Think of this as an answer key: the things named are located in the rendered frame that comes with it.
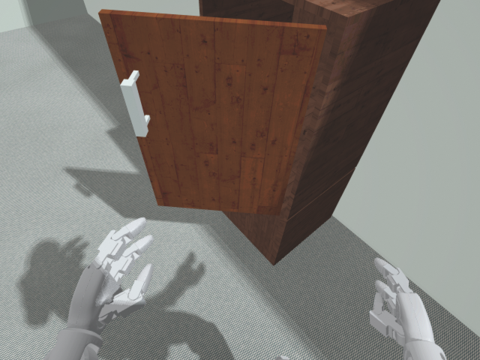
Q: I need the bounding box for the handle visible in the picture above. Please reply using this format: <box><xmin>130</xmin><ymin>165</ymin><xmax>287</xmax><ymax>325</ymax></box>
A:
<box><xmin>120</xmin><ymin>70</ymin><xmax>150</xmax><ymax>137</ymax></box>

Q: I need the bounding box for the left robot hand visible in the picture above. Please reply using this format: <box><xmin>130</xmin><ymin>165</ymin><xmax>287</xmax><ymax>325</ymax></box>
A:
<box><xmin>67</xmin><ymin>217</ymin><xmax>154</xmax><ymax>335</ymax></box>

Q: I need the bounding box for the cupboard door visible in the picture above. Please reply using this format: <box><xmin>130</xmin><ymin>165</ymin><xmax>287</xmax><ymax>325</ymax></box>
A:
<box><xmin>98</xmin><ymin>9</ymin><xmax>327</xmax><ymax>216</ymax></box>

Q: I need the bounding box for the left robot forearm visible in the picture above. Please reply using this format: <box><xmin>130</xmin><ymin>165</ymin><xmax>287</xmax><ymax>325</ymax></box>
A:
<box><xmin>43</xmin><ymin>328</ymin><xmax>104</xmax><ymax>360</ymax></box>

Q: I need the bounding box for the right robot hand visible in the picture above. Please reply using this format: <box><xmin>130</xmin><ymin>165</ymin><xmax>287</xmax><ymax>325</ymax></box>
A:
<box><xmin>369</xmin><ymin>257</ymin><xmax>435</xmax><ymax>347</ymax></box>

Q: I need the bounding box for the right robot forearm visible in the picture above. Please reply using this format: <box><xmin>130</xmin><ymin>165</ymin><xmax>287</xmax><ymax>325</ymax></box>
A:
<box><xmin>403</xmin><ymin>340</ymin><xmax>446</xmax><ymax>360</ymax></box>

